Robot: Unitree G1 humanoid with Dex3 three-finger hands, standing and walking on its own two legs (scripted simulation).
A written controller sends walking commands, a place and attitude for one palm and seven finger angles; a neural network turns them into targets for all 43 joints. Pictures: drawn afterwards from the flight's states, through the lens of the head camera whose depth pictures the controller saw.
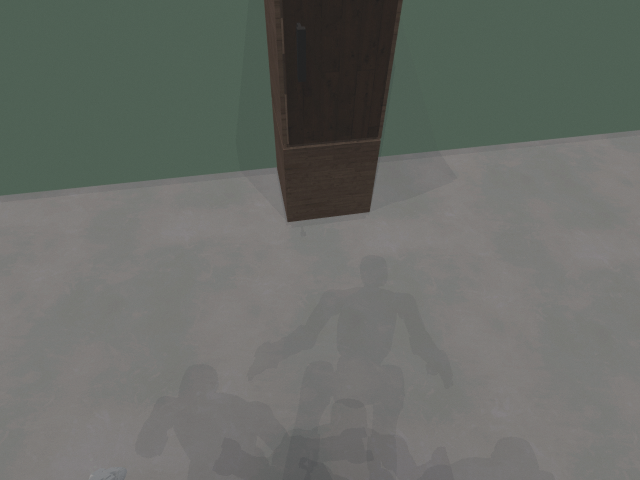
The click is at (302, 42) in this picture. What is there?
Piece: cupboard door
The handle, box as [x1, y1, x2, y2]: [296, 23, 305, 81]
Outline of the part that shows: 297,23 297,78 298,81 305,81 305,28 304,26 301,26 299,23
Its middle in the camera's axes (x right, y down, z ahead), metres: -0.06 -0.56 +1.17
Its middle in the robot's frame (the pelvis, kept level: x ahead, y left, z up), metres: +1.25 +0.13 +0.00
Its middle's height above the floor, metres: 0.77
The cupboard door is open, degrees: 0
